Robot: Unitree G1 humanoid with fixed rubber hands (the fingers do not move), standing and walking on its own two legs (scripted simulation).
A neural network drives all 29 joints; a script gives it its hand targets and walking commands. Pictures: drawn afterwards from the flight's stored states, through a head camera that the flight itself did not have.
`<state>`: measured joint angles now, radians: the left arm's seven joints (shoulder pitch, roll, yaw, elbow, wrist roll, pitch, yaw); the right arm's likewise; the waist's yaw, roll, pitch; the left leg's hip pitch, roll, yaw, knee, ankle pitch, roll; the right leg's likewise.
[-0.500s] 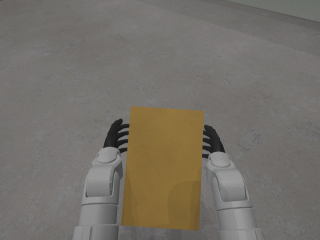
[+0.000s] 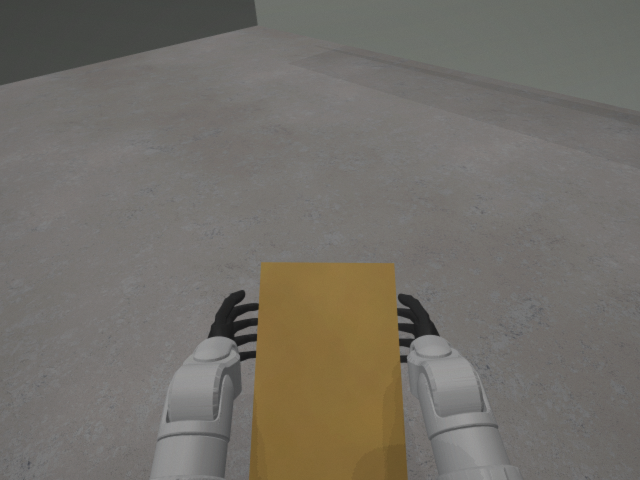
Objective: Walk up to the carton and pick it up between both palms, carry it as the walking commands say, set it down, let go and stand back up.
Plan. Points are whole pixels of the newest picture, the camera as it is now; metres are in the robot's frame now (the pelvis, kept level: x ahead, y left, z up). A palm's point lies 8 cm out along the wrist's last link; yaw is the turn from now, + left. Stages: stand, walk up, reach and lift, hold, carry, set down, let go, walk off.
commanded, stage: carry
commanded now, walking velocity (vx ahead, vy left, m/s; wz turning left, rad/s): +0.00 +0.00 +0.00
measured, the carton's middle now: (324, 372) +0.32 +0.03 -0.05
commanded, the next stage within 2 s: none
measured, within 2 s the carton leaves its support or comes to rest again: neither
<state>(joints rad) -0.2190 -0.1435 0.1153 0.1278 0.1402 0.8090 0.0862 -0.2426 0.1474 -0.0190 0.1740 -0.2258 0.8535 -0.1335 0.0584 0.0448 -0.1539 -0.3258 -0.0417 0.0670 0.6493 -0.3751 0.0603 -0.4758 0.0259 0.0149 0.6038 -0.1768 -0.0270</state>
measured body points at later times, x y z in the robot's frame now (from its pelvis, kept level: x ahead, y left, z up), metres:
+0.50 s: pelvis -0.05 -0.02 +0.00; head -0.05 -0.03 +0.45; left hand +0.27 +0.11 +0.05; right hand +0.27 -0.15 +0.04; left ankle -0.02 +0.08 -0.72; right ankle +0.08 -0.11 -0.72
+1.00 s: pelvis -0.05 -0.04 +0.00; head -0.05 -0.05 +0.45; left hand +0.26 +0.10 +0.04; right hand +0.26 -0.15 +0.03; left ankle -0.02 +0.08 -0.72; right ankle +0.08 -0.11 -0.72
